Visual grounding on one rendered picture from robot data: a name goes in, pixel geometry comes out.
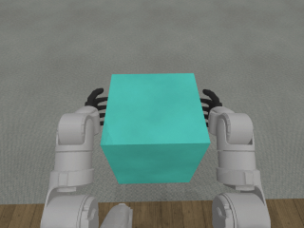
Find robot left forearm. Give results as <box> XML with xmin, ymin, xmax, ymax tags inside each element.
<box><xmin>40</xmin><ymin>105</ymin><xmax>101</xmax><ymax>228</ymax></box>

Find robot left hand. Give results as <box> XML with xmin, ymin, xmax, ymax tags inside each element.
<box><xmin>85</xmin><ymin>87</ymin><xmax>108</xmax><ymax>125</ymax></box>

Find robot right forearm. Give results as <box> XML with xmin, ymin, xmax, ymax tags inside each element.
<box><xmin>208</xmin><ymin>106</ymin><xmax>271</xmax><ymax>227</ymax></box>

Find carton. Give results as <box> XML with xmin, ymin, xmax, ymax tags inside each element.
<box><xmin>100</xmin><ymin>73</ymin><xmax>211</xmax><ymax>184</ymax></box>

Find robot right hand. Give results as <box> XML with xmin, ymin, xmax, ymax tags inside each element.
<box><xmin>200</xmin><ymin>89</ymin><xmax>222</xmax><ymax>127</ymax></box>

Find robot left upper arm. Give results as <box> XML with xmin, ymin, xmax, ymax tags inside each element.
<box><xmin>41</xmin><ymin>194</ymin><xmax>99</xmax><ymax>228</ymax></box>

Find robot right upper arm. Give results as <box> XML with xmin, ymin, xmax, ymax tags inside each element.
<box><xmin>212</xmin><ymin>193</ymin><xmax>271</xmax><ymax>228</ymax></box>

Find left robot thigh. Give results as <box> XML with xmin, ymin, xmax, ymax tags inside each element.
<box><xmin>100</xmin><ymin>204</ymin><xmax>133</xmax><ymax>228</ymax></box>

